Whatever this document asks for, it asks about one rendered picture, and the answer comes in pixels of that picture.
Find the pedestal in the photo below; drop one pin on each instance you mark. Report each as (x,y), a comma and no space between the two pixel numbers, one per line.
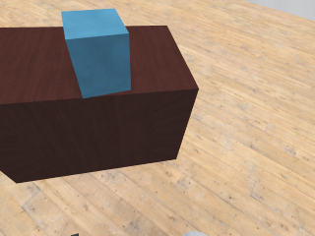
(48,130)

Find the carton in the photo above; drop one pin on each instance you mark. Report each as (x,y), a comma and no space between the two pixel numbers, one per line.
(99,47)

